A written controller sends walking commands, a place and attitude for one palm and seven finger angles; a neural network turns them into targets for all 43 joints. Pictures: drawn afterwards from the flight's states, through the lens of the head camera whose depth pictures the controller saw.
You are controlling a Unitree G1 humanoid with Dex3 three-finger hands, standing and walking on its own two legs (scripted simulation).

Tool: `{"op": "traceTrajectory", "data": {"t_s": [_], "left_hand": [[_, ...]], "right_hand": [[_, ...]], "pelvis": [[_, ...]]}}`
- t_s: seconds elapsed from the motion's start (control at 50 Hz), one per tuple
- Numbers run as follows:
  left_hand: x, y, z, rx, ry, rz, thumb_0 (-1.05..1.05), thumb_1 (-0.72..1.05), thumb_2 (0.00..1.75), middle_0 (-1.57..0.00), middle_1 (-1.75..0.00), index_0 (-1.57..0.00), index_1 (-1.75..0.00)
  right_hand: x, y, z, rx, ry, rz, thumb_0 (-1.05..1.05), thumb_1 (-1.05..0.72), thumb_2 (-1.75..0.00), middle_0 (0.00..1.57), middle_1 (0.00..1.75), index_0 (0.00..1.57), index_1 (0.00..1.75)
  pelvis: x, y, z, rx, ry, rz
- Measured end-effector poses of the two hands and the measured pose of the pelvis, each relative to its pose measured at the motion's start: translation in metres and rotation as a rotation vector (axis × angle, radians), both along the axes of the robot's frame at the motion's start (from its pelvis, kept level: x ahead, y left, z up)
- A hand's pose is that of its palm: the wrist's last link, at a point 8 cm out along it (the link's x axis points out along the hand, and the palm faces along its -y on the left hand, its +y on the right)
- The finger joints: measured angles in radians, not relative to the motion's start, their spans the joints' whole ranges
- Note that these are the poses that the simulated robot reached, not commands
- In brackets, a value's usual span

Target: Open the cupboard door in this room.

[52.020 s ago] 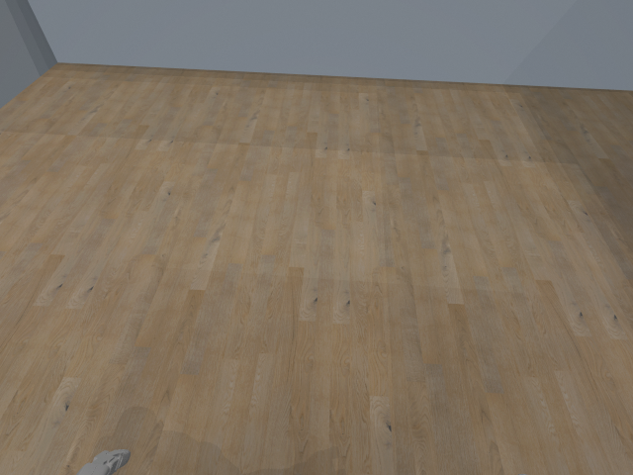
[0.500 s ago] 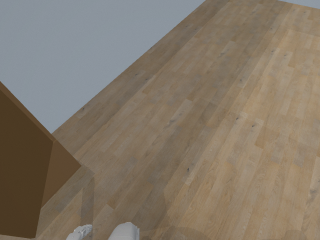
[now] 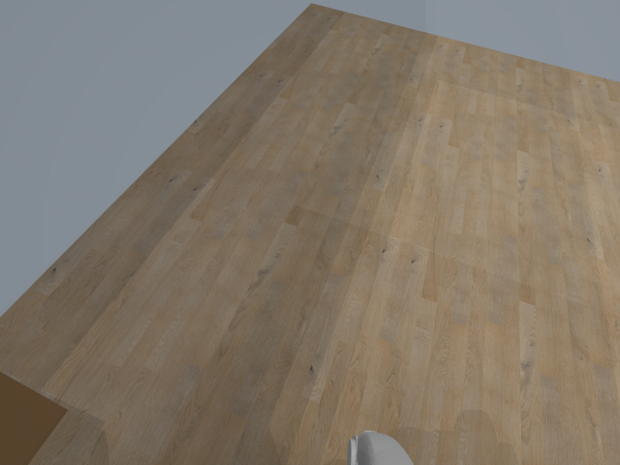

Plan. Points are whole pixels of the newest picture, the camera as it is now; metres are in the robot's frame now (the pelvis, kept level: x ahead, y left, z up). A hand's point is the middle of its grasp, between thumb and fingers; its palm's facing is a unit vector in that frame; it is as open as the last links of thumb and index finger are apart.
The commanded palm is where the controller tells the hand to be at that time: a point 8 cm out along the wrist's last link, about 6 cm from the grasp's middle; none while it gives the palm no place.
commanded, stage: walk to a spot facing it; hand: left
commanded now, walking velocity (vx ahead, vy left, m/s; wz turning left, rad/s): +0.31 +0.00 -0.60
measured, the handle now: out of the picture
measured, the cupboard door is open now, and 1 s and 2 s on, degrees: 44 44 44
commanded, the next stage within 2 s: turn to face it in 0.98 s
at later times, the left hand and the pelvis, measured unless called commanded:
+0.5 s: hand (280, 333) +0.34 +0.07 -0.16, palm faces -0.25 -0.93 -0.26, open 7.2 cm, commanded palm none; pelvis +0.21 -0.10 -0.01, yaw -16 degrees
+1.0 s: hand (316, 290) +0.45 +0.01 -0.19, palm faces -0.31 -0.94 -0.14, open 7.4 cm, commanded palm none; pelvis +0.48 -0.16 -0.02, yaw -24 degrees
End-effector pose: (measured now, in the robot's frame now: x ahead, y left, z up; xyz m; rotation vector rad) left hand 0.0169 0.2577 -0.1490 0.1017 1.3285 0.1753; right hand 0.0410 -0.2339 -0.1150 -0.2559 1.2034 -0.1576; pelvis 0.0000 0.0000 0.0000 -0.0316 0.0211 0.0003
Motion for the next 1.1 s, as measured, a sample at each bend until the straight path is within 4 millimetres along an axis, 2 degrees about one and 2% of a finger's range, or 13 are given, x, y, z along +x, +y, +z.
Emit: {"op": "traceTrajectory", "data": {"t_s": [0.08, 0.18, 0.24, 0.3, 0.36, 0.44, 0.56, 0.68, 0.84, 0.9, 0.94, 0.98, 1.1], "left_hand": [[0.082, -0.007, 0.002, 0.003, -0.074, -0.095, 0.01, 0.91, 0.9, -0.19, -0.3, -0.19, -0.3], [0.191, -0.044, 0.003, -0.011, -0.156, -0.241, 0.0, 0.91, 0.9, -0.19, -0.3, -0.19, -0.3], [0.257, -0.077, 0.001, -0.015, -0.218, -0.324, 0.0, 0.91, 0.9, -0.19, -0.3, -0.19, -0.3], [0.306, -0.106, -0.002, -0.005, -0.292, -0.367, 0.0, 0.91, 0.9, -0.19, -0.3, -0.19, -0.3], [0.326, -0.124, 0.0, 0.012, -0.291, -0.373, 0.0, 0.91, 0.9, -0.2, -0.3, -0.19, -0.3], [0.326, -0.139, 0.009, 0.033, -0.182, -0.384, 0.0, 0.91, 0.9, -0.2, -0.3, -0.19, -0.3], [0.334, -0.138, 0.028, 0.092, -0.086, -0.35, -0.01, 0.95, 0.9, -0.2, -0.3, -0.2, -0.3], [0.332, -0.146, 0.024, 0.097, 0.029, -0.302, -0.01, 0.93, 0.9, -0.2, -0.3, -0.2, -0.3], [0.327, -0.169, 0.007, 0.053, 0.278, -0.251, 0.0, 0.91, 0.9, -0.2, -0.3, -0.2, -0.3], [0.349, -0.177, -0.001, 0.028, 0.35, -0.262, 0.0, 0.91, 0.9, -0.2, -0.3, -0.2, -0.3], [0.379, -0.183, -0.006, 0.017, 0.361, -0.297, 0.0, 0.91, 0.9, -0.2, -0.3, -0.2, -0.3], [0.423, -0.192, -0.008, 0.009, 0.318, -0.33, 0.0, 0.91, 0.9, -0.2, -0.3, -0.2, -0.3], [0.581, -0.237, -0.004, -0.013, 0.079, -0.419, 0.0, 0.91, 0.9, -0.2, -0.3, -0.19, -0.3]], "right_hand": [[-0.044, 0.005, -0.01, 0.026, 0.151, -0.12, 0.01, -0.9, -0.9, 0.2, 0.3, 0.2, 0.3], [-0.088, 0.017, -0.02, 0.081, 0.334, -0.263, 0.01, -0.9, -0.9, 0.2, 0.3, 0.2, 0.3], [-0.1, 0.022, -0.026, 0.123, 0.431, -0.336, 0.01, -0.9, -0.9, 0.2, 0.3, 0.2, 0.3], [-0.091, 0.014, -0.038, 0.168, 0.492, -0.392, 0.01, -0.9, -0.9, 0.2, 0.3, 0.2, 0.3], [-0.047, -0.009, -0.047, 0.178, 0.436, -0.425, 0.01, -0.9, -0.9, 0.2, 0.3, 0.2, 0.3], [0.051, -0.052, -0.045, 0.157, 0.224, -0.424, 0.02, -0.9, -0.9, 0.2, 0.3, 0.2, 0.3], [0.185, -0.102, -0.033, 0.138, -0.022, -0.382, 0.01, -0.91, -0.9, 0.2, 0.29, 0.2, 0.29], [0.282, -0.132, -0.031, 0.136, -0.111, -0.345, 0.01, -0.91, -0.9, 0.2, 0.29, 0.2, 0.29], [0.394, -0.15, -0.035, 0.127, -0.143, -0.312, 0.01, -0.91, -0.9, 0.2, 0.29, 0.2, 0.29], [0.418, -0.155, -0.039, 0.102, -0.153, -0.34, 0.01, -0.9, -0.9, 0.2, 0.3, 0.2, 0.3], [0.419, -0.157, -0.039, 0.091, -0.138, -0.382, 0.01, -0.9, -0.9, 0.2, 0.3, 0.2, 0.3], [0.41, -0.156, -0.038, 0.085, -0.083, -0.418, 0.01, -0.9, -0.9, 0.2, 0.3, 0.2, 0.3], [0.373, -0.148, -0.03, 0.091, 0.157, -0.509, 0.0, -0.93, -0.9, 0.2, 0.3, 0.2, 0.29]], "pelvis": [[0.029, -0.001, -0.003, 0.006, -0.002, -0.06], [0.07, -0.011, -0.013, 0.024, -0.001, -0.124], [0.098, -0.025, -0.022, 0.028, -0.002, -0.158], [0.132, -0.047, -0.035, 0.053, -0.015, -0.198], [0.154, -0.065, -0.033, 0.059, -0.038, -0.222], [0.186, -0.084, -0.015, 0.066, -0.035, -0.256], [0.238, -0.105, 0.0, 0.082, -0.013, -0.306], [0.297, -0.121, -0.003, 0.083, -0.012, -0.339], [0.386, -0.141, -0.017, 0.068, -0.007, -0.366], [0.425, -0.149, -0.025, 0.033, -0.001, -0.388], [0.446, -0.154, -0.026, 0.043, -0.013, -0.408], [0.466, -0.159, -0.021, 0.049, -0.021, -0.417], [0.524, -0.179, -0.008, 0.033, -0.016, -0.446]]}}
